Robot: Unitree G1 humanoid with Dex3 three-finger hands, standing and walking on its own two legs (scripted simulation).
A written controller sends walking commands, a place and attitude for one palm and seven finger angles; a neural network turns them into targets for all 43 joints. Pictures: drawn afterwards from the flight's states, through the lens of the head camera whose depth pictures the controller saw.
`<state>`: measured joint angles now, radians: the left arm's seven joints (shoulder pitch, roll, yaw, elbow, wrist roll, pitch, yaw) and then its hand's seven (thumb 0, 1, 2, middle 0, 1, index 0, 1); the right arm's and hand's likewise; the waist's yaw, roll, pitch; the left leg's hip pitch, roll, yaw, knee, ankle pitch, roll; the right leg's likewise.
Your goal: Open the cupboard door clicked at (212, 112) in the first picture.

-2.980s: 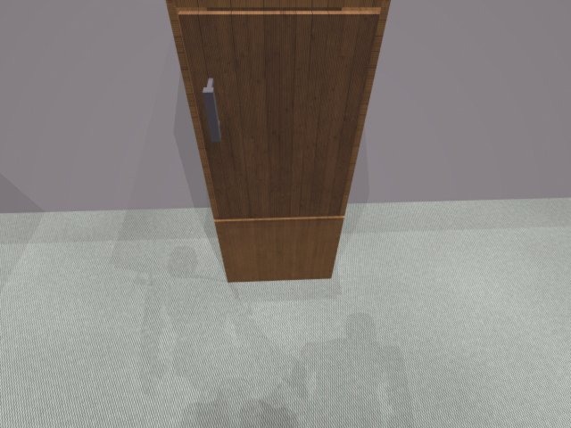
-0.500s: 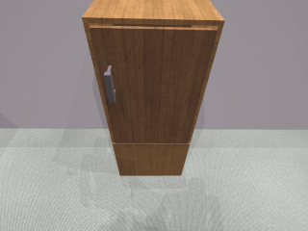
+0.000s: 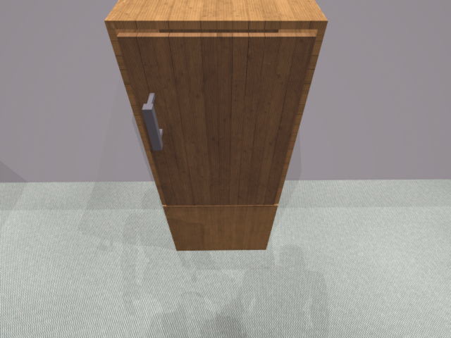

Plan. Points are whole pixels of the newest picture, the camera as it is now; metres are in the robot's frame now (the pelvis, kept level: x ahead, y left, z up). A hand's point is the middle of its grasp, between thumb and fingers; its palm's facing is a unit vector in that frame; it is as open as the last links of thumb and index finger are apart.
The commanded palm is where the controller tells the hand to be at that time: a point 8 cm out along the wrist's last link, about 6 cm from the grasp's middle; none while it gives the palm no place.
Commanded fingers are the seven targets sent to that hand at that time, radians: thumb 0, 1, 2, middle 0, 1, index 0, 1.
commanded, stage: look again from close up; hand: left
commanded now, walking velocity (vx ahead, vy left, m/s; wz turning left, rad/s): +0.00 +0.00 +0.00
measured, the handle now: (154, 122) +0.55 +0.21 +0.06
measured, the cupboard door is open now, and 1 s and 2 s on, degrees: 0 0 0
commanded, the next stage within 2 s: raise the hand with hooked fingers in 0.36 s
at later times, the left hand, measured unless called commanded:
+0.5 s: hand out of the picture +0.06 +0.17 -0.17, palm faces +0.09 -0.97 -0.21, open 7.4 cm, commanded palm +0.11 +0.22 -0.07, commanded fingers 0.00 0.83 0.87 -0.20 -0.34 -0.20 -0.34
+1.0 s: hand (115, 325) +0.15 +0.20 -0.03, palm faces +0.22 -0.97 -0.05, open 9.3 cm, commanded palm +0.15 +0.24 -0.02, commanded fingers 0.00 0.25 0.62 -0.25 -0.72 -0.25 -0.72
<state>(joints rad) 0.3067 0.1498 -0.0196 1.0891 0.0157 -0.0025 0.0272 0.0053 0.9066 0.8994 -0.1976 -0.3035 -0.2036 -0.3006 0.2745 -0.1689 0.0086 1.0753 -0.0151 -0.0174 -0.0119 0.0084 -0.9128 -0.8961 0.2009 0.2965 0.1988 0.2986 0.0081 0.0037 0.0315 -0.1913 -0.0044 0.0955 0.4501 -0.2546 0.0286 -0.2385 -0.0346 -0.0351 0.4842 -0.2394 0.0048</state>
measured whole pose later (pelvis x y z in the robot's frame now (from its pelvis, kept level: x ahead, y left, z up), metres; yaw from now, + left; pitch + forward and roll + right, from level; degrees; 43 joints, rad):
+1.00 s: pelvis -0.02 -0.04 -0.08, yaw +4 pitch +11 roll -1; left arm 0.42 0.21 0.23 0.07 -0.29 -0.53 -0.29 0.02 0.47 0.72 -0.23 -0.58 -0.24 -0.58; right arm 0.15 -0.27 -0.03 0.53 0.02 -0.26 -0.05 0.01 -0.91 -0.90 0.20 0.30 0.20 0.30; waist 0.06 -0.02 -0.09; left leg -0.80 0.05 -0.03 1.12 -0.51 -0.03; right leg -0.78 -0.02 -0.15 1.08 -0.50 -0.06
